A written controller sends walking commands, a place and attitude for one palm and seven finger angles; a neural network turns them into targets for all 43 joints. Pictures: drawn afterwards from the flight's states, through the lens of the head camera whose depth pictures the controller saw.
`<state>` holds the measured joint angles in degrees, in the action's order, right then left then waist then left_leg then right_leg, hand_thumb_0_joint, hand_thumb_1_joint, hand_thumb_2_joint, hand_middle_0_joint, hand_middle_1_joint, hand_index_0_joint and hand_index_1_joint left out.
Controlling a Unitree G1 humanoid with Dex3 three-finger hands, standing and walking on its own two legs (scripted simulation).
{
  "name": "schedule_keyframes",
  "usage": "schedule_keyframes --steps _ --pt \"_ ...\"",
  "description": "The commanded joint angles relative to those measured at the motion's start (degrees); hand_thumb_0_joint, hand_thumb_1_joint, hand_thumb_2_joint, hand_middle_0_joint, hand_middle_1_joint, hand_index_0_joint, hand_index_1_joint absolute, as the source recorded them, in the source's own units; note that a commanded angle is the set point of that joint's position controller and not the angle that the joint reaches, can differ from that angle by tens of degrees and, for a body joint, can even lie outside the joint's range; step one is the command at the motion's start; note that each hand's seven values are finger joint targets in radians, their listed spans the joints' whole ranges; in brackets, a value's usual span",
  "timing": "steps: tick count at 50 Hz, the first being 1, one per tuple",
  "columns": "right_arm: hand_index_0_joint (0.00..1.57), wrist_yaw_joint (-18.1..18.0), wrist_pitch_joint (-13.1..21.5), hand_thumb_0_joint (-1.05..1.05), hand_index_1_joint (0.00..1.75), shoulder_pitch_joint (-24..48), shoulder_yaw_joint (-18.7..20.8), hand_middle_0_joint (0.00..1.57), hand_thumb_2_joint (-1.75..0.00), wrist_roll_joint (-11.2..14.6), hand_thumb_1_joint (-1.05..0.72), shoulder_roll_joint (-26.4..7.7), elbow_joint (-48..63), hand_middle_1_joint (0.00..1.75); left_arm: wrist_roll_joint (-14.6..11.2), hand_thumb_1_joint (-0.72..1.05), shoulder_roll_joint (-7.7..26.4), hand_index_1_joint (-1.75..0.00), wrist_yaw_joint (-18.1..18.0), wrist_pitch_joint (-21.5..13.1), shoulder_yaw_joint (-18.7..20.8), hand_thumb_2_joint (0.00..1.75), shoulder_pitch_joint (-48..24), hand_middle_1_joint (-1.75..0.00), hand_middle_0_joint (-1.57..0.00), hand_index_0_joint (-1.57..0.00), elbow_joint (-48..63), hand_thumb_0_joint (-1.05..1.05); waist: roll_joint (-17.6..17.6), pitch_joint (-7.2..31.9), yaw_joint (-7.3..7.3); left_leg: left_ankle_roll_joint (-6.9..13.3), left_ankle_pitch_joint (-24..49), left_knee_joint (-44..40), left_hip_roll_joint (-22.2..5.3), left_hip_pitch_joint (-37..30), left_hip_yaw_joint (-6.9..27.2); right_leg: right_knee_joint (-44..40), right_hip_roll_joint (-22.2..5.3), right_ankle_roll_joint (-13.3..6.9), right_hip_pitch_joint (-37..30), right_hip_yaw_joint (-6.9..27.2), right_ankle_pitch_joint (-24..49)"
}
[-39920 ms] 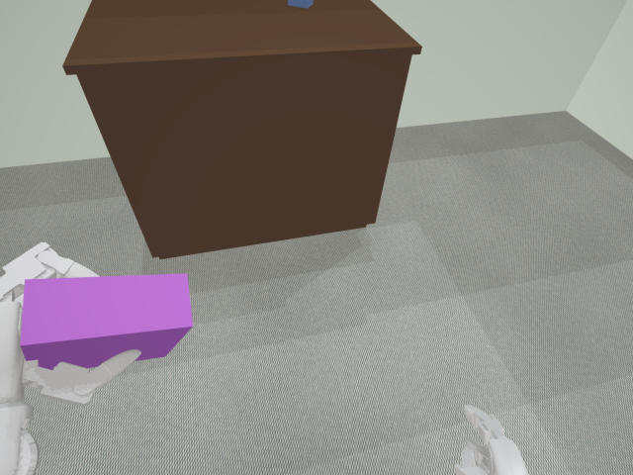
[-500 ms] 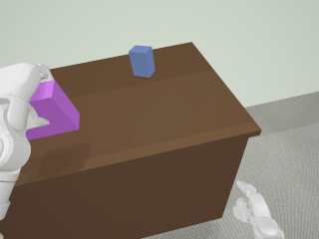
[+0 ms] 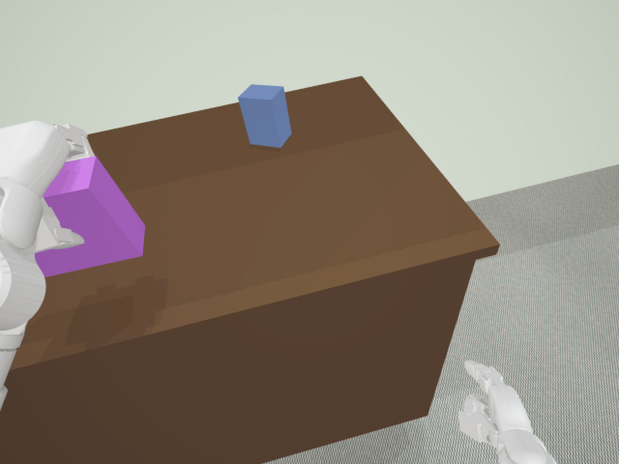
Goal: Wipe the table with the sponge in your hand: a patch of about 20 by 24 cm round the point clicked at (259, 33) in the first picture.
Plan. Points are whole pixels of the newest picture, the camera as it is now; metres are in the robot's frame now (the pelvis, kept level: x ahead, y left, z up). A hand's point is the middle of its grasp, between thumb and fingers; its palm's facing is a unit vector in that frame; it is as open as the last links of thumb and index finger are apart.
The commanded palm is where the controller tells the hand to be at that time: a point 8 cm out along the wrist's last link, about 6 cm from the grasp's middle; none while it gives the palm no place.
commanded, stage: bring the sponge back beside the body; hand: left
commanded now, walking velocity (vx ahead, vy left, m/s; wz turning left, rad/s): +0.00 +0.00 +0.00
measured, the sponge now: (76, 231) +0.29 +0.33 +0.19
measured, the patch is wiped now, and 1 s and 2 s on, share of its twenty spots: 1.00 1.00 1.00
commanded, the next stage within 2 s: step back with the hand held close in 1.46 s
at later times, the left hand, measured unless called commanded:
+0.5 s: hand (50, 241) +0.25 +0.30 +0.23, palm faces +0.18 -0.07 -0.98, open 9.5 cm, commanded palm +0.19 +0.31 +0.31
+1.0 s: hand (62, 296) +0.20 +0.27 +0.20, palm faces +0.15 -0.09 -0.98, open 9.5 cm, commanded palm +0.14 +0.29 +0.30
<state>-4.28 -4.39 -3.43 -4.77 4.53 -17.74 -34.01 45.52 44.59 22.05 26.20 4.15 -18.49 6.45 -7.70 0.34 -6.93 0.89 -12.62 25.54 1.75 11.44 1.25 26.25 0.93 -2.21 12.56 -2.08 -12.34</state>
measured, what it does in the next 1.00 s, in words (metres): stands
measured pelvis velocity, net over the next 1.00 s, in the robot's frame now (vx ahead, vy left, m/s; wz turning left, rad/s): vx -0.01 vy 0.00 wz -0.02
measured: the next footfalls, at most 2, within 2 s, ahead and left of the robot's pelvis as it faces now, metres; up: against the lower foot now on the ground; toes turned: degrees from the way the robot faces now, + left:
none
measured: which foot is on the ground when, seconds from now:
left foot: down 0.00-1.00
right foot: down 0.00-1.00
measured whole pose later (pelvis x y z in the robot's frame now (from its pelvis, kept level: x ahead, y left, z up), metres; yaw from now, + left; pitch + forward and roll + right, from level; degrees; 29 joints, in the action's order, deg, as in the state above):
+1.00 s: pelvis -0.01 +0.00 +0.00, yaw -1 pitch -5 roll +0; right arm -4.7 -3.1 -1.0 -5.5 3.7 -16.0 -33.2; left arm 40.3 40.7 14.3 26.8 4.4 8.2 33.9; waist -7.1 -0.1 -10.1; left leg 0.9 -12.9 26.7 1.4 9.2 0.5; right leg 27.0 1.3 -2.2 10.4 -1.3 -12.1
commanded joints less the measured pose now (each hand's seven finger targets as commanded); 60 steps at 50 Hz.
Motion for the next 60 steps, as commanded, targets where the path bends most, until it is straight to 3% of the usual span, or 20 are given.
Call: schedule_keyframes --steps 1,5,9,11,14,18,19,22,24,25,29,38,39,42,44,48,49,55,57,60 --pt "0.2 -0.2 3.4 0.0 0.3 12.4 2.0 0.2 -0.9 -0.6 -0.9 -4.1 11.9 0.3 0.8 0.1 19.2 -1.6 -1.4 -2.7 11.9 1.3 -12.0 -1.6 -1.2 -1.2 15.9 0.0 4.8 17.6 -1.77 1.6 14.2 -0.2 0.5 -2.7 1.3 -2.1 -2.2 -0.9 -9.0 4.4 12.2" --pt "0.2 -0.7 4.3 0.0 0.3 11.8 1.9 0.2 -0.9 -1.1 -0.9 -3.8 11.4 0.3 -0.4 0.1 22.5 -1.6 -4.6 -5.9 16.4 1.3 -13.5 -1.6 -1.2 -1.2 20.0 0.0 2.6 16.1 -2.41 1.3 12.8 -0.7 0.2 -3.5 2.1 -3.0 -1.8 -1.5 -7.5 4.6 8.0" --pt "0.2 -0.8 5.7 0.0 0.3 14.0 2.6 0.2 -0.9 -0.3 -0.9 -3.4 10.5 0.3 -1.7 0.1 19.7 -1.6 -9.0 -6.0 16.2 1.3 -14.1 -1.6 -1.2 -1.2 19.6 0.0 -0.4 13.3 -2.39 0.4 10.9 -1.5 -0.3 -4.2 3.0 -4.8 -0.5 -2.6 -5.9 7.6 5.0" --pt "0.2 -0.6 5.2 0.0 0.3 12.6 2.8 0.2 -0.9 -0.4 -0.9 -3.6 9.1 0.3 -2.0 0.1 17.0 -1.6 -10.6 -4.1 13.9 1.3 -14.5 -1.6 -1.2 -1.2 16.3 0.0 0.6 12.1 -2.22 -0.2 9.5 -2.2 -0.5 -3.0 2.2 -5.0 -1.2 -2.0 -6.0 5.4 3.6" --pt "0.2 -0.4 5.4 0.0 0.3 16.2 2.4 0.2 -0.9 0.3 -0.9 -3.6 10.1 0.3 -2.0 0.1 14.1 -1.6 -10.4 -2.0 11.5 1.3 -11.9 -1.6 -1.2 -1.2 17.7 0.0 -1.0 12.5 -2.17 -0.2 9.6 -3.1 -0.5 -3.0 3.0 -4.8 -0.3 -2.5 -6.4 6.9 4.1" --pt "0.2 -0.5 4.0 0.0 0.3 15.2 2.1 0.2 -0.9 0.1 -0.9 -3.7 10.4 0.3 -2.7 0.1 10.9 -1.6 -8.6 -0.3 8.6 1.3 -5.8 -1.6 -1.2 -1.2 18.3 0.0 4.5 11.7 -1.81 0.1 8.2 -3.4 -0.8 -2.3 2.2 -4.5 -1.1 -1.2 -6.1 4.1 4.6" --pt "0.2 -0.3 4.5 0.0 0.3 17.6 1.7 0.2 -0.9 0.6 -0.9 -3.2 11.3 0.3 -2.5 0.1 10.3 -1.6 -8.3 0.3 8.3 1.3 -4.4 -1.6 -1.2 -1.2 20.0 0.0 2.7 11.5 -1.58 0.2 7.4 -3.7 -1.1 -2.3 2.9 -4.7 -0.3 -1.6 -5.4 6.0 3.2" --pt "0.2 -0.4 3.9 0.0 0.3 16.5 1.5 0.2 -0.9 -0.1 -0.9 -3.3 11.4 0.3 -2.2 0.1 11.0 -1.6 -7.8 0.1 8.4 1.3 -3.6 -1.6 -1.2 -1.2 24.3 0.0 2.9 12.9 -2.12 0.5 9.0 -3.9 -0.7 -2.7 2.6 -3.9 -0.6 -1.2 -6.5 3.1 5.1" --pt "0.2 -0.4 4.6 0.0 0.3 18.9 1.4 0.2 -0.9 0.0 -0.9 -3.1 12.1 0.3 -1.1 0.1 14.8 -1.6 -8.4 0.3 11.4 1.3 -4.3 -1.6 -1.2 -1.2 29.8 0.0 -0.9 14.9 -2.6 0.5 9.9 -3.5 -0.8 -3.1 3.4 -3.0 0.1 -2.0 -7.5 6.1 5.7" --pt "0.2 -0.4 4.3 0.0 0.3 16.8 1.2 0.2 -0.9 -0.8 -0.9 -3.0 11.6 0.3 -0.5 0.1 16.2 -1.6 -9.0 0.0 12.6 1.3 -5.6 -1.6 -1.2 -1.2 30.4 0.0 0.5 16.1 -3.37 0.6 11.3 -3.3 -0.4 -2.7 3.1 -2.3 -0.6 -2.0 -8.9 4.2 6.2" --pt "0.2 -0.1 4.6 0.0 0.3 18.8 1.4 0.2 -0.9 -0.4 -0.9 -2.5 11.5 0.3 0.3 0.1 17.8 -1.6 -10.9 -0.1 15.1 1.3 -4.9 -1.6 -1.2 -1.2 33.9 0.0 -2.4 14.9 -3.72 0.3 11.7 -3.9 -0.7 -3.7 3.8 -3.0 1.0 -2.8 -8.2 6.8 5.1" --pt "0.2 -0.2 2.8 0.0 0.3 17.1 1.4 0.2 -0.9 0.2 -0.9 -3.0 10.7 0.3 -4.1 0.1 9.4 -1.6 -10.4 1.6 10.5 1.3 4.8 -1.6 -1.2 -1.2 25.0 0.0 4.8 8.5 -2.81 0.0 7.4 -4.1 -1.0 -2.6 1.9 -5.5 0.0 -0.9 -4.9 3.5 2.6" --pt "0.2 0.0 3.6 0.0 0.3 19.4 1.2 0.2 -0.9 0.7 -0.9 -2.6 11.5 0.3 -4.0 0.1 7.7 -1.6 -10.0 2.1 9.4 1.3 7.1 -1.6 -1.2 -1.2 26.8 0.0 1.9 8.8 -2.48 0.0 6.6 -4.3 -1.2 -2.5 2.5 -5.4 0.7 -1.4 -4.6 5.8 2.1" --pt "0.2 -0.3 3.4 0.0 0.3 17.9 1.2 0.2 -0.9 -0.1 -0.9 -2.8 12.2 0.3 -4.6 0.1 8.5 -1.6 -9.6 1.3 9.9 1.3 9.9 -1.6 -1.2 -1.2 31.4 0.0 4.3 11.1 -2.97 0.5 8.0 -3.3 -0.7 -2.9 2.0 -4.6 -0.3 -0.7 -6.3 3.7 4.0" --pt "0.2 -0.3 4.6 0.0 0.3 19.8 1.1 0.2 -0.9 0.1 -0.9 -2.4 13.0 0.3 -3.4 0.1 10.5 -1.6 -10.0 1.1 11.5 1.3 10.1 -1.6 -1.2 -1.2 36.9 0.0 0.5 11.9 -2.82 0.6 7.1 -3.3 -0.8 -3.0 2.8 -4.1 0.7 -1.3 -6.2 6.7 2.2" --pt "0.2 -0.7 4.8 0.0 0.3 16.9 1.5 0.2 -0.9 -1.3 -0.9 -2.3 11.9 0.3 -1.8 0.1 15.4 -1.6 -12.2 -0.9 15.9 1.3 9.8 -1.6 -1.2 -1.2 40.3 0.0 1.2 12.4 -3.97 0.7 8.9 -2.1 -0.2 -3.4 2.1 -3.8 -0.2 -1.5 -6.5 5.5 2.0" --pt "0.2 -0.4 5.6 0.0 0.3 18.6 1.6 0.2 -0.9 -0.8 -0.9 -2.4 12.5 0.3 -1.1 0.1 16.4 -1.6 -12.9 -1.0 16.8 1.3 9.4 -1.6 -1.2 -1.2 43.2 0.0 -3.2 12.7 -3.82 0.5 7.8 -2.5 -0.5 -3.4 3.3 -3.7 0.9 -2.4 -6.7 8.5 0.7" --pt "0.2 -0.3 4.7 0.0 0.3 16.2 2.4 0.2 -0.9 -0.6 -0.9 -2.7 10.3 0.3 -4.0 0.1 12.4 -1.6 -15.3 -1.0 15.9 1.3 10.3 -1.6 -1.2 -1.2 33.1 0.0 1.6 7.1 -3.42 -0.3 4.2 -2.5 -0.8 -2.3 2.2 -6.1 0.2 -1.6 -4.1 7.9 -3.0" --pt "0.2 -0.6 4.2 0.0 0.3 16.1 2.3 0.2 -0.9 -0.3 -0.9 -2.9 10.4 0.3 -5.4 0.1 10.0 -1.6 -14.8 -0.6 14.1 1.3 12.2 -1.6 -1.2 -1.2 28.4 0.0 6.4 4.5 -2.85 -0.1 2.8 -2.3 -0.8 -2.0 1.6 -7.2 0.1 -0.6 -2.5 7.1 -4.0" --pt "0.2 -1.0 4.7 0.0 0.3 17.0 1.9 0.2 -0.9 -0.1 -0.9 -3.0 11.1 0.3 -6.0 0.1 8.2 -1.6 -13.8 -0.3 12.6 1.3 13.1 -1.6 -1.2 -1.2 28.1 0.0 5.2 5.3 -2.96 -0.1 1.2 -2.5 -0.7 -0.7 1.4 -6.8 -0.6 -0.3 -2.9 7.0 -4.8"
